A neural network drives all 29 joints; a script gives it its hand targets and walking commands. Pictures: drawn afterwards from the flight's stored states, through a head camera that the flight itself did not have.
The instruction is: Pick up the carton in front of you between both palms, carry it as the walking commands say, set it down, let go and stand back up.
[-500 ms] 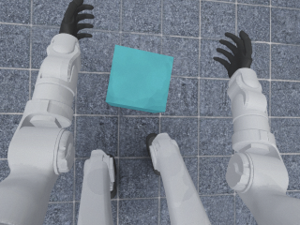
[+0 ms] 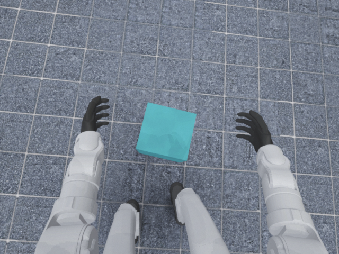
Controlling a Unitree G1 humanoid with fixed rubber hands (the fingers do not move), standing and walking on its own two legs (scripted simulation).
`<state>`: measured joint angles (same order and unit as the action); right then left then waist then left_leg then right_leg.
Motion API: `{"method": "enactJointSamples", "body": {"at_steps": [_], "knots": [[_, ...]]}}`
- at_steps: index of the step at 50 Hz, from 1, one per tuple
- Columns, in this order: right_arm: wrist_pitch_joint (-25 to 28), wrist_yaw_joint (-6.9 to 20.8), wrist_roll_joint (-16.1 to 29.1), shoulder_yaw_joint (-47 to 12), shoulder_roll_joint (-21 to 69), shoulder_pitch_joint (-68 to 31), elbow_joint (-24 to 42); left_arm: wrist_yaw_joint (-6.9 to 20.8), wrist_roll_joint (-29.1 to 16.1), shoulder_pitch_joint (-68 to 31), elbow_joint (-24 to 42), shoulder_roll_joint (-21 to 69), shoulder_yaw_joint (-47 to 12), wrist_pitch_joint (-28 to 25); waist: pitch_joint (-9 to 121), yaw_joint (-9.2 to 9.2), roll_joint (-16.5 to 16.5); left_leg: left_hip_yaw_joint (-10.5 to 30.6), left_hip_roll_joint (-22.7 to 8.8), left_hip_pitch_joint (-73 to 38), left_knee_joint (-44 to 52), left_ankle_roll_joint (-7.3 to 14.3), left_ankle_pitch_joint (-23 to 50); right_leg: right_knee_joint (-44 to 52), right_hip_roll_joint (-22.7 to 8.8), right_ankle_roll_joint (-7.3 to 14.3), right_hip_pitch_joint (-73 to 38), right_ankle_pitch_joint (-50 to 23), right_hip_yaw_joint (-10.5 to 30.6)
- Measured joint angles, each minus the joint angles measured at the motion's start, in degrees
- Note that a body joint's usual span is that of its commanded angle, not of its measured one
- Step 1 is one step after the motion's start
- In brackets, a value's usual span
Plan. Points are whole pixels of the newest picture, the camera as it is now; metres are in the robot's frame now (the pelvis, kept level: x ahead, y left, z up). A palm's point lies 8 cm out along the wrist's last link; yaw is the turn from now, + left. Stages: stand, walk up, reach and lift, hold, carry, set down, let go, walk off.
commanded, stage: let go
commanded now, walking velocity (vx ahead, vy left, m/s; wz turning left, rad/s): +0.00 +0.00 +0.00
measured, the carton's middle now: (165, 135) +0.44 -0.08 -0.57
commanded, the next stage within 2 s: stand in 1.06 s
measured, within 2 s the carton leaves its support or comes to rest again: neither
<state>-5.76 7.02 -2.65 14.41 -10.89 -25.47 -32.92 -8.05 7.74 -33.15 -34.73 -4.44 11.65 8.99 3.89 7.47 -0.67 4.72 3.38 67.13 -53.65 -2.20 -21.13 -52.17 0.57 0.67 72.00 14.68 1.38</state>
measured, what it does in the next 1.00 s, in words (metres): rises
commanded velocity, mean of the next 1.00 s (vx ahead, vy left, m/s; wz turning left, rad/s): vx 0.00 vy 0.00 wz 0.00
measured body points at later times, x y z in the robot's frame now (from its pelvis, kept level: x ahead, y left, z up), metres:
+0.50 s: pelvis +0.07 +0.01 +0.07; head +0.14 +0.02 +0.52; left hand +0.30 +0.22 -0.02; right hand +0.22 -0.23 +0.00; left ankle +0.02 +0.14 -0.66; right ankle +0.07 -0.11 -0.66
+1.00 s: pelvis +0.07 +0.03 +0.08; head +0.07 +0.02 +0.52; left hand +0.25 +0.25 +0.00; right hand +0.23 -0.23 +0.01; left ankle +0.02 +0.14 -0.66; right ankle +0.07 -0.11 -0.66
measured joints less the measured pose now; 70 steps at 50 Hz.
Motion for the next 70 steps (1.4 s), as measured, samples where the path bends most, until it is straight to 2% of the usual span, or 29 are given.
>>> {"method": "enactJointSamples", "body": {"at_steps": [7, 19, 25, 30, 34, 40, 46, 53, 60, 70], "knots": [[2.11, 0.59, 1.80, -6.03, -1.55, 12.48, 2.94, 1.69, -1.39, 12.75, 2.15, -0.41, -1.92, -3.53, -1.42, -0.65, 1.11, 0.25, -1.27, -15.10, 7.27, -0.17, 0.08, 6.16, 0.87, 0.67, -14.54, 0.41, -0.17], [4.90, -2.45, 4.99, -12.91, -0.31, 33.64, 9.99, 5.41, -3.46, 30.71, 2.54, -4.10, -5.22, -8.76, -2.88, -1.83, 2.64, -0.10, -2.85, -38.37, 19.77, 0.75, 1.31, 18.58, 1.89, 0.38, -37.73, -0.80, 0.56], [4.76, -2.71, 4.76, -13.30, -0.65, 38.28, 9.77, 7.25, -4.47, 38.35, 5.09, -5.13, -6.79, -8.81, -4.30, -4.03, 2.07, -0.67, -2.65, -48.67, 25.14, 1.99, 2.50, 24.84, 1.41, -0.68, -48.45, -2.32, 1.29], [3.59, -2.74, 3.72, -12.37, -1.10, 38.79, 8.49, 9.06, -5.94, 43.26, 7.28, -6.22, -8.22, -7.42, -5.24, -6.28, 0.44, -1.24, -2.02, -55.32, 27.69, 3.10, 2.87, 27.86, 0.66, -1.64, -55.30, -2.86, 1.90], [2.13, -2.87, 2.68, -11.72, -1.18, 38.56, 8.07, 10.30, -7.34, 45.75, 8.71, -7.29, -9.23, -5.85, -6.04, -7.42, -0.61, -1.43, -1.43, -59.33, 28.81, 3.81, 2.98, 28.82, 0.01, -2.23, -59.26, -2.77, 2.08], [-0.19, -2.70, 1.51, -11.17, -1.09, 37.99, 7.97, 11.31, -8.19, 46.52, 9.82, -7.89, -9.95, -3.52, -7.63, -7.84, -0.98, -1.48, -1.07, -62.85, 28.96, 4.19, 2.77, 28.62, -0.39, -2.53, -62.69, -2.26, 2.02], [-4.68, -4.51, 0.79, -11.68, -2.34, 37.52, 9.76, 9.66, -8.56, 46.18, 8.27, -7.55, -10.60, -4.08, -7.59, -7.78, -0.71, -1.98, -1.55, -63.08, 26.87, 3.71, 1.55, 26.03, 0.22, -2.10, -62.47, -1.03, 2.32], [-6.73, -5.64, 1.57, -12.09, -2.73, 37.77, 10.77, 9.63, -8.19, 45.48, 7.85, -7.08, -10.50, -3.27, -7.80, -7.55, -0.54, -1.85, -2.51, -63.43, 26.57, 2.69, 1.56, 25.13, 1.16, -1.10, -62.50, -0.90, 2.02], [2.83, -6.42, 1.77, -10.48, -4.97, 37.22, 1.31, 7.21, -6.05, 44.91, -2.54, -9.08, -8.01, -7.62, -4.83, -7.29, -2.15, -1.16, -2.78, -59.38, 23.37, 1.82, 0.41, 21.40, 1.44, -0.22, -58.37, 0.66, 1.03], [6.03, -7.78, 1.20, -10.51, -6.61, 39.18, -5.75, 6.59, -5.90, 45.30, -7.67, -11.07, -6.76, -9.64, -5.12, -7.96, -2.94, -0.08, -3.19, -58.97, 23.90, 0.79, 0.95, 21.03, 1.63, 0.77, -57.85, 0.84, -0.21]]}}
